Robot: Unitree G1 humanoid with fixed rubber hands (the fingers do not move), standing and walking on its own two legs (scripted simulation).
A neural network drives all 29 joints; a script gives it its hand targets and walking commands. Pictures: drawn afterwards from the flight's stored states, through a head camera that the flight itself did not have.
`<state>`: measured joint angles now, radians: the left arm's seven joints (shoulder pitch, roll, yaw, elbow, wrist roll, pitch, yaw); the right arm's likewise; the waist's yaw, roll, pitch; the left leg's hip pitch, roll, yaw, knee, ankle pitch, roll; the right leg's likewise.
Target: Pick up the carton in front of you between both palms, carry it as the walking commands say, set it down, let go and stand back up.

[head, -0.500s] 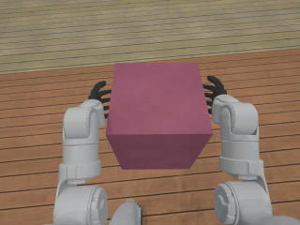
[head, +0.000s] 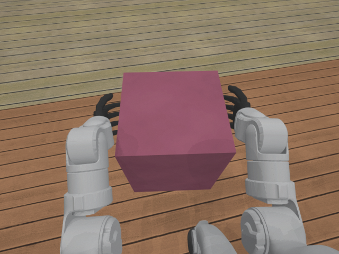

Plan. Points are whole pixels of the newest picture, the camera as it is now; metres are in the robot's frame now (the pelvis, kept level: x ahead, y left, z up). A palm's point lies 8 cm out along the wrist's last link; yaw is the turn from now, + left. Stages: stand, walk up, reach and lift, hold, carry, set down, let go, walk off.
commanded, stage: carry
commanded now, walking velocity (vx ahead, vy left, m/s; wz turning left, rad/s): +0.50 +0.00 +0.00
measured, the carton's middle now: (171, 137) +0.37 -0.02 +0.03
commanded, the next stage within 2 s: none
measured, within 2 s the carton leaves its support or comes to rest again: neither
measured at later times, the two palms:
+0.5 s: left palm (107, 52) +0.64 +0.15 +0.10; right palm (205, 44) +0.66 -0.15 +0.10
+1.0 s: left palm (112, 16) +0.93 +0.15 +0.06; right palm (189, 13) +0.92 -0.15 +0.07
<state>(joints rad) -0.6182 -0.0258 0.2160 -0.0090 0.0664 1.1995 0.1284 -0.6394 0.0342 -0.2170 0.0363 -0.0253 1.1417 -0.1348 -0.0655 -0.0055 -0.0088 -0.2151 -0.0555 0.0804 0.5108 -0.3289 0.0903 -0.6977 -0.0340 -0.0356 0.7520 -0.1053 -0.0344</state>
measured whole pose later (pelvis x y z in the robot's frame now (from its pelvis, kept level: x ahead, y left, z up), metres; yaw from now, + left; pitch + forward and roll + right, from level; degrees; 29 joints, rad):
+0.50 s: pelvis +0.29 -0.02 -0.02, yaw +0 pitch +6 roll +1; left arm -0.64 -0.01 0.19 0.08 0.03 1.18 0.14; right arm -0.63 0.02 -0.22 0.03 -0.06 1.18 -0.12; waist 0.07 0.01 -0.02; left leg -0.70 0.05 0.02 0.78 -0.11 0.03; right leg -0.22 0.05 -0.08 0.50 -0.31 -0.10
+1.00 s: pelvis +0.55 +0.02 -0.04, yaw +0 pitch +5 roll -1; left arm -0.66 -0.02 0.21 0.01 0.06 1.20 0.13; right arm -0.66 0.03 -0.24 0.02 -0.03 1.16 -0.14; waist -0.05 0.00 0.04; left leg -0.31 -0.05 0.09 0.57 -0.28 0.10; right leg -0.65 0.00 -0.04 0.74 -0.14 -0.03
